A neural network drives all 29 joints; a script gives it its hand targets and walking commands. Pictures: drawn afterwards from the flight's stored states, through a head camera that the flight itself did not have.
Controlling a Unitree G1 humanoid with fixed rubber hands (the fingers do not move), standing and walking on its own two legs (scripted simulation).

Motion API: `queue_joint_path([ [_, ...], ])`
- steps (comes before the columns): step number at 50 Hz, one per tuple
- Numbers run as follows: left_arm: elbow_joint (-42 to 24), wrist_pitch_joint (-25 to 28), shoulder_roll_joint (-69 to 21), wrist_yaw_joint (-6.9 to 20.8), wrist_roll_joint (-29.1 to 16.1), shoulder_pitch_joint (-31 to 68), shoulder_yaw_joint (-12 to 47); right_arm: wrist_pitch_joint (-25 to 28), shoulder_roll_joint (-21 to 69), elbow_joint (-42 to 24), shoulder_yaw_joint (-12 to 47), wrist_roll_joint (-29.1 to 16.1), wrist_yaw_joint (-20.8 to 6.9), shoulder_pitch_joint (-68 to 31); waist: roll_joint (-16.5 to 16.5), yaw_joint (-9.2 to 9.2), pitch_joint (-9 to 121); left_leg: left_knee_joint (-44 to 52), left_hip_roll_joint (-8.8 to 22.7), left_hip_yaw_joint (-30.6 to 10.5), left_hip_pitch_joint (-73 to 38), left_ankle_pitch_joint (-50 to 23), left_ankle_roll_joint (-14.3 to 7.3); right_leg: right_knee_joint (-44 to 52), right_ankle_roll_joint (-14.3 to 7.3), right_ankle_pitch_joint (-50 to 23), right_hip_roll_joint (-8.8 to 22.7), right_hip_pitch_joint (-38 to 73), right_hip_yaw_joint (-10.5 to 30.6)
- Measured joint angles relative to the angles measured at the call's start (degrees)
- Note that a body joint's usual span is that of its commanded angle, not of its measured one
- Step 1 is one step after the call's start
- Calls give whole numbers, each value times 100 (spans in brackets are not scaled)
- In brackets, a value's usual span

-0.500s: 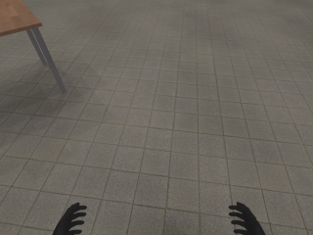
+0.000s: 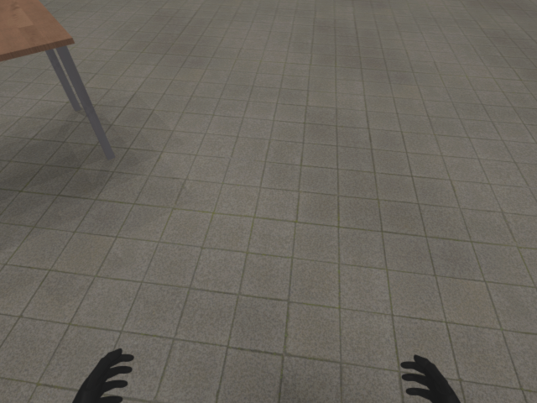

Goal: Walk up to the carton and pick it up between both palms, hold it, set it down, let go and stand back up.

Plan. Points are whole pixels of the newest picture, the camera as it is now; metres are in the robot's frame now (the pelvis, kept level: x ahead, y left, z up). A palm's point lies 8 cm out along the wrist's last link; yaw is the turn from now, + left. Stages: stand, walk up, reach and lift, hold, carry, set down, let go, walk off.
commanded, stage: stand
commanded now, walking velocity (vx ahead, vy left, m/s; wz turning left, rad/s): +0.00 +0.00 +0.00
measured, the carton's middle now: out of the picture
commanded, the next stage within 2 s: walk up in 1.38 s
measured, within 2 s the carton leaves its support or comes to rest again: neither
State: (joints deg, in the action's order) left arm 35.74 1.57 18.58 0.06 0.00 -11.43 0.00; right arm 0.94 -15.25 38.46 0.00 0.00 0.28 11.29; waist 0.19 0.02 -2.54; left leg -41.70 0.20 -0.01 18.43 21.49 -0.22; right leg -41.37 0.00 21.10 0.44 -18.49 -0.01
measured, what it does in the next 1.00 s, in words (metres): stands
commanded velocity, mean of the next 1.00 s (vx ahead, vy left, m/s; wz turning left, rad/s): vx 0.00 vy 0.00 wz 0.00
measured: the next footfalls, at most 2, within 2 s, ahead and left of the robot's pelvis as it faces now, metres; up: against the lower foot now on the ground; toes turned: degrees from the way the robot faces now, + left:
left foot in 1.94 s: +0.09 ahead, +0.25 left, +0.00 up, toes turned +9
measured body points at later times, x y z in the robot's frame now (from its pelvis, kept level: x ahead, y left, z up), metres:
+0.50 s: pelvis -0.01 +0.00 +0.00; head -0.01 +0.00 +0.45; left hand +0.14 +0.27 -0.09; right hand +0.13 -0.26 -0.10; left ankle +0.01 +0.12 -0.72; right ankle +0.01 -0.12 -0.72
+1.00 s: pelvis -0.02 -0.01 +0.00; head -0.01 -0.01 +0.45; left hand +0.13 +0.27 -0.09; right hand +0.11 -0.27 -0.11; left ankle +0.01 +0.12 -0.72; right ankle +0.01 -0.12 -0.72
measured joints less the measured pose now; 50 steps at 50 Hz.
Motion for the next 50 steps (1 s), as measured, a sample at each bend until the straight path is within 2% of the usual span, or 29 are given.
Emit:
queue_joint_path([
  [50, 487, -3, 45, 20, 0, 0, 0, 27, -112, 576, 0, 0, -7, 0, -34, 0, -86, 156, 0, 0, -54, -205, 21, 39, -18, -143, 0, 0, 0],
])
